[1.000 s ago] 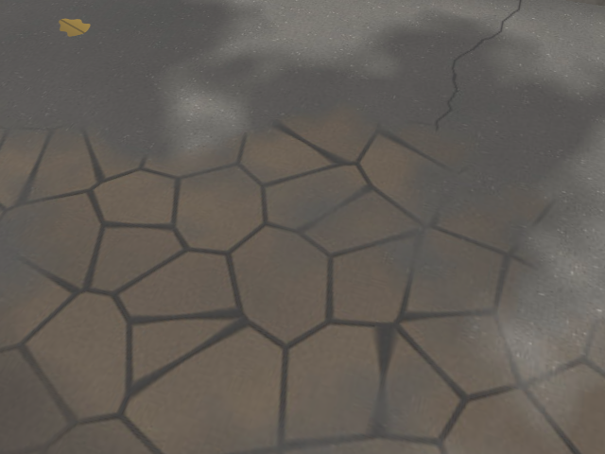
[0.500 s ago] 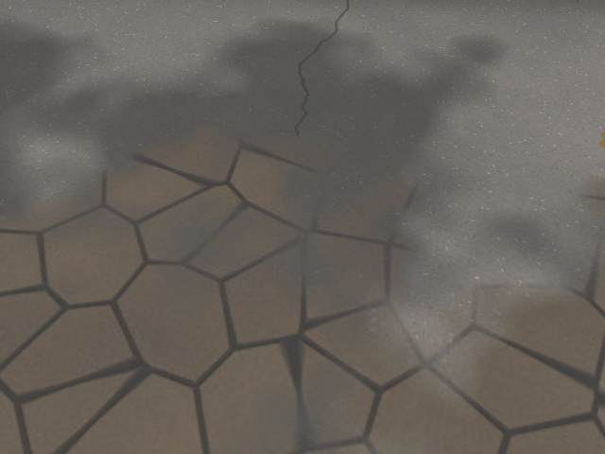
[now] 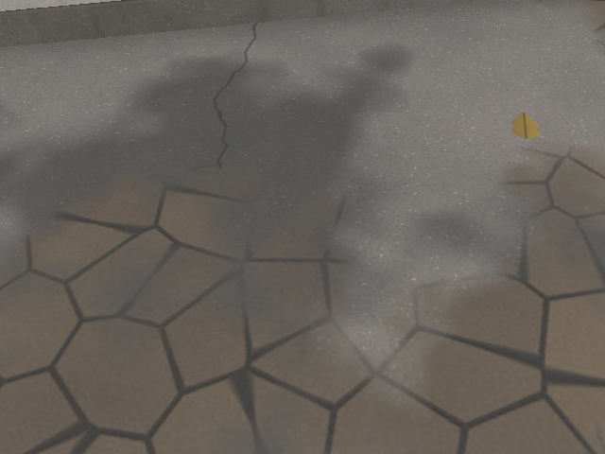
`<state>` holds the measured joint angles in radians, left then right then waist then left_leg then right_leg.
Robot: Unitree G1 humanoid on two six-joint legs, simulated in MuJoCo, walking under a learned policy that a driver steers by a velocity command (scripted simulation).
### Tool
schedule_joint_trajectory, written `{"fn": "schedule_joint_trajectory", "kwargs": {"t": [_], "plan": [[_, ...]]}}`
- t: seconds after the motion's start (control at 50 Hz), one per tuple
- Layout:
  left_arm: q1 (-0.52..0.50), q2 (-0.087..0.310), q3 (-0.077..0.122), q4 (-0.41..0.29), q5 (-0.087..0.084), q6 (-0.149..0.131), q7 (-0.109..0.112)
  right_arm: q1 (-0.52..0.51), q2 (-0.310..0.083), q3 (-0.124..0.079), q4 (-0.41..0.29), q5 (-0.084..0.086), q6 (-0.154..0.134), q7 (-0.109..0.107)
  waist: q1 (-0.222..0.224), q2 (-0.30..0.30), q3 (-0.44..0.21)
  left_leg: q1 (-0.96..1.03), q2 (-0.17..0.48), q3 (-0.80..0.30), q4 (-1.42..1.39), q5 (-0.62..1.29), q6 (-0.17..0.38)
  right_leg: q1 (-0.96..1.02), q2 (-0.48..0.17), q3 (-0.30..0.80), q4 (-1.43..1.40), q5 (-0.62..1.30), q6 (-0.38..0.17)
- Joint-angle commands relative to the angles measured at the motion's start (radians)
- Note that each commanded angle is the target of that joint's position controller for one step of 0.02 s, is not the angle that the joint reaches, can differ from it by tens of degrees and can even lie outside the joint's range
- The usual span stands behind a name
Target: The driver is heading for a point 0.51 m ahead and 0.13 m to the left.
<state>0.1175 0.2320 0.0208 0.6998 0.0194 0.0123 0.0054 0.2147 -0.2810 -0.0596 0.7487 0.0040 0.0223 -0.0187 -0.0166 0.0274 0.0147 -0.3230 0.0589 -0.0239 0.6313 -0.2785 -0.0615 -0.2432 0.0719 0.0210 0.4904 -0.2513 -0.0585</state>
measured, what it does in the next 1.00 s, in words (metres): steps on the spot, turning left: left foot, then left foot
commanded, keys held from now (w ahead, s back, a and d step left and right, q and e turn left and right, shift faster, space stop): q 0.62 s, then no key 0.08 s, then e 0.20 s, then w+e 0.10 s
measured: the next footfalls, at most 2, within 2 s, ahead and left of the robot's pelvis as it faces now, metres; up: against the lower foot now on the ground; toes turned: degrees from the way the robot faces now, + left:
left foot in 0.02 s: +0.05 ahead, +0.15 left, +0.00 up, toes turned +1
left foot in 0.58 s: +0.00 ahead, +0.17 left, +0.00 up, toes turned +21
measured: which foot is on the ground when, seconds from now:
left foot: up 0.00-0.00, down 0.02-0.24, up 0.26-0.56, down 0.58-1.00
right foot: down 0.00-0.58, up 0.60-0.94, down 0.96-1.00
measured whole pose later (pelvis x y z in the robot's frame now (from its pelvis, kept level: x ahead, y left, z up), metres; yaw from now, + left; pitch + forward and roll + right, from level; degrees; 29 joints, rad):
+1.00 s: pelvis +0.00 +0.06 -0.01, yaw +19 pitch +0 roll +1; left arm 0.23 0.27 0.05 0.76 -0.01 0.03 0.01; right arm 0.13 -0.23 -0.02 0.68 -0.01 0.01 -0.01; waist 0.03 0.00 0.00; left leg -0.27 -0.03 0.06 0.57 -0.32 0.05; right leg -0.26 -0.03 0.00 0.60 -0.35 0.00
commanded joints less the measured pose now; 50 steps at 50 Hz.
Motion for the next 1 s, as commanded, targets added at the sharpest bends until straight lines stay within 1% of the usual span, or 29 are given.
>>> {"fn": "schedule_joint_trajectory", "kwargs": {"t": [0.02,0.04,0.06,0.1,0.16,0.2,0.22,0.24,0.26,0.28,0.3,0.32,0.4,0.44,0.5,0.56,0.58,0.6,0.62,0.64,0.68,0.7,0.76,0.8,0.86,0.9,0.94,0.98,1.0], "plan": [[0.025,0.179,0.047,-0.020,-0.009,-0.015,0.006,-0.043,-0.139,-0.026,-0.089,-0.010,-0.024,-0.001,0.016,-0.093,-0.018,0.099,0.005,-0.015,-0.173,0.222,0.042,-0.003,-0.228,0.182,-0.110,0.086,-0.089],[0.060,0.184,0.052,-0.021,0.004,-0.019,0.010,-0.047,-0.193,-0.035,-0.105,-0.012,-0.026,-0.005,0.052,-0.011,-0.035,0.116,0.056,-0.078,-0.137,0.433,0.067,-0.008,-0.173,0.137,-0.050,0.041,-0.048],[0.066,0.178,0.055,-0.030,0.007,-0.021,0.015,-0.048,-0.220,-0.048,-0.094,0.004,-0.026,-0.003,0.074,0.093,-0.047,0.081,0.066,-0.126,-0.131,0.402,0.116,-0.009,-0.099,0.051,-0.019,0.013,-0.009],[0.006,0.157,0.058,-0.040,0.003,-0.012,0.028,-0.041,-0.171,-0.042,-0.102,0.006,-0.027,0.001,0.040,0.142,-0.050,0.019,0.102,-0.228,-0.201,0.282,0.165,0.010,-0.047,-0.043,0.090,-0.006,0.035],[0.003,0.120,0.063,-0.055,-0.005,0.007,0.030,-0.028,-0.172,-0.044,-0.123,-0.001,-0.028,-0.005,0.030,0.184,-0.056,0.015,0.134,-0.339,-0.224,0.250,0.214,-0.028,-0.033,-0.032,0.140,-0.048,0.026],[0.040,0.120,0.071,-0.052,-0.005,0.003,0.021,-0.053,-0.167,-0.044,-0.149,0.004,-0.023,-0.009,0.042,0.147,-0.083,-0.010,0.104,-0.322,-0.183,0.232,0.195,0.012,-0.055,-0.017,0.093,-0.031,0.006],[0.058,0.136,0.080,-0.046,-0.004,0.002,0.017,-0.065,-0.157,-0.042,-0.164,0.008,-0.018,-0.011,0.046,0.078,-0.085,-0.066,0.062,-0.269,-0.128,0.193,0.159,0.059,-0.095,0.008,0.036,-0.009,-0.012],[0.083,0.165,0.092,-0.039,-0.001,0.002,0.015,-0.081,-0.136,-0.038,-0.182,0.013,-0.014,-0.011,0.049,-0.035,-0.075,-0.143,-0.006,-0.174,-0.017,0.121,0.106,0.100,-0.174,0.074,-0.048,0.019,-0.046],[0.101,0.205,0.102,-0.036,0.000,0.001,0.013,-0.071,-0.117,-0.033,-0.194,0.014,-0.008,-0.010,0.043,-0.186,-0.063,-0.232,-0.083,-0.062,0.131,-0.018,0.057,0.135,-0.326,0.238,-0.148,0.121,-0.131],[0.092,0.201,0.097,-0.048,0.007,-0.009,0.015,-0.067,-0.133,-0.041,-0.203,0.005,-0.003,-0.009,0.047,-0.252,-0.070,-0.297,-0.066,-0.026,0.349,-0.312,0.028,0.146,-0.478,0.358,-0.184,0.293,-0.233],[0.093,0.185,0.087,-0.060,0.009,-0.020,0.019,-0.061,-0.165,-0.058,-0.199,0.006,0.003,-0.006,0.047,-0.159,-0.069,-0.333,-0.043,-0.067,0.532,-0.358,0.016,0.146,-0.516,0.366,-0.182,0.410,-0.279],[0.050,0.182,0.084,-0.071,0.006,-0.027,0.023,-0.043,-0.157,-0.062,-0.187,0.015,0.011,-0.003,0.019,-0.092,-0.062,-0.340,-0.023,-0.085,0.594,-0.316,0.009,0.139,-0.488,0.290,-0.169,0.431,-0.257],[0.025,0.205,0.094,-0.061,-0.006,-0.016,0.038,-0.081,-0.089,-0.037,-0.203,0.020,0.028,0.010,0.036,-0.136,-0.039,-0.283,0.002,0.001,0.403,-0.142,-0.021,0.140,-0.357,0.034,-0.168,0.400,-0.172],[0.042,0.222,0.101,-0.054,-0.010,-0.004,0.038,-0.120,-0.064,-0.023,-0.230,0.021,0.027,0.027,0.060,-0.160,-0.066,-0.198,-0.001,0.041,0.257,-0.141,-0.013,0.152,-0.353,-0.031,-0.150,0.419,-0.164],[0.065,0.259,0.114,-0.041,-0.027,0.001,0.027,-0.109,-0.095,-0.035,-0.245,0.024,0.031,0.043,0.059,-0.187,-0.096,-0.099,-0.026,0.090,0.098,-0.108,0.014,0.171,-0.390,-0.049,-0.112,0.443,-0.149],[0.077,0.228,0.107,-0.019,-0.051,-0.005,0.015,-0.014,-0.132,-0.061,-0.219,0.015,0.041,0.036,0.006,-0.140,-0.108,0.128,-0.078,0.110,-0.176,0.109,0.090,0.074,-0.353,-0.135,0.042,0.305,-0.040],[0.106,0.184,0.096,-0.015,-0.024,-0.009,0.009,0.042,-0.213,-0.088,-0.218,0.014,0.038,0.021,-0.003,0.030,-0.127,0.312,0.023,-0.063,-0.221,0.414,0.149,-0.107,-0.276,-0.209,0.253,0.109,0.045],[0.049,0.133,0.070,-0.086,0.024,-0.013,0.012,0.042,-0.327,-0.103,-0.254,-0.012,0.026,0.010,0.001,0.300,-0.119,0.398,0.312,-0.493,-0.239,0.701,0.357,-0.435,-0.119,-0.200,0.543,-0.424,0.142],[-0.030,0.181,0.085,-0.093,0.005,-0.014,0.018,0.079,-0.274,-0.089,-0.245,-0.032,-0.001,0.023,-0.075,0.163,-0.202,0.348,0.352,-0.517,-0.260,0.691,0.461,-0.447,-0.096,-0.002,0.721,-0.477,0.148],[-0.027,0.193,0.088,-0.092,-0.023,-0.009,0.020,0.034,-0.244,-0.073,-0.232,-0.030,-0.021,0.025,-0.039,0.134,-0.160,0.305,0.306,-0.415,-0.271,0.597,0.422,-0.464,-0.114,0.027,0.757,-0.394,0.136],[0.008,0.208,0.097,-0.054,-0.013,0.000,0.034,-0.076,-0.172,-0.052,-0.231,0.002,-0.027,0.014,0.014,0.077,-0.103,0.231,0.199,-0.287,-0.268,0.473,0.310,-0.443,-0.141,0.042,0.685,-0.229,0.129],[0.026,0.207,0.098,-0.041,-0.007,0.004,0.035,-0.103,-0.158,-0.042,-0.232,0.003,-0.025,0.009,0.032,0.083,-0.107,0.178,0.173,-0.245,-0.269,0.522,0.298,-0.379,-0.129,0.029,0.684,-0.174,0.136],[0.089,0.147,0.076,0.000,-0.020,0.010,0.024,-0.129,-0.087,-0.012,-0.214,-0.019,-0.032,0.000,0.056,0.083,-0.149,0.153,0.133,-0.143,-0.279,0.506,0.281,-0.242,-0.133,0.016,0.544,-0.080,0.151],[0.060,0.102,0.053,0.002,-0.020,0.011,0.016,-0.126,-0.059,0.000,-0.188,-0.026,-0.035,0.000,0.034,0.098,-0.132,0.129,0.114,-0.106,-0.289,0.399,0.266,-0.146,-0.148,0.012,0.356,-0.060,0.149],[0.024,0.141,0.055,-0.016,-0.027,0.013,0.008,-0.091,-0.103,-0.009,-0.147,-0.038,-0.034,0.008,-0.003,0.121,-0.077,0.099,0.147,-0.145,-0.312,0.222,0.287,-0.074,-0.137,-0.012,0.226,-0.104,0.135],[0.029,0.171,0.063,-0.023,-0.033,0.011,0.008,-0.110,-0.134,-0.017,-0.138,-0.026,-0.028,0.007,0.006,0.111,-0.034,0.093,0.162,-0.171,-0.296,0.161,0.286,-0.073,-0.121,-0.030,0.151,-0.091,0.115],[0.061,0.162,0.057,-0.016,-0.028,0.006,0.009,-0.090,-0.148,-0.023,-0.128,-0.008,-0.022,0.000,0.012,0.088,-0.035,0.085,0.147,-0.179,-0.308,-0.112,0.255,-0.028,-0.092,-0.068,0.057,-0.026,0.079],[0.107,0.170,0.060,-0.008,-0.035,-0.005,0.009,-0.078,-0.139,-0.024,-0.124,-0.005,-0.026,-0.007,0.012,0.059,-0.006,0.038,0.131,-0.188,-0.271,-0.377,0.223,-0.024,-0.104,-0.038,0.080,-0.107,0.012],[0.127,0.198,0.071,0.006,-0.043,-0.011,0.009,-0.079,-0.119,-0.022,-0.142,-0.008,-0.035,-0.007,0.000,-0.015,0.022,-0.016,0.082,-0.128,-0.238,-0.428,0.195,-0.044,-0.128,0.017,0.065,-0.215,-0.043]]}}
